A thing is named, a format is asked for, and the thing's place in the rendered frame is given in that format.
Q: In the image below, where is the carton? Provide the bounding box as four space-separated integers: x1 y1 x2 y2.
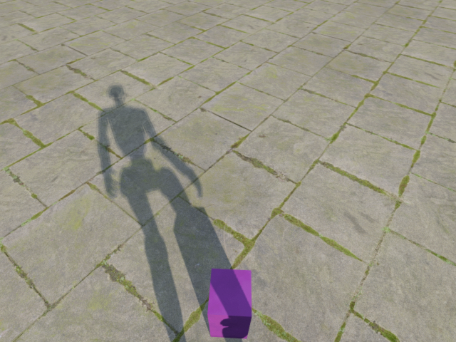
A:
207 269 252 339

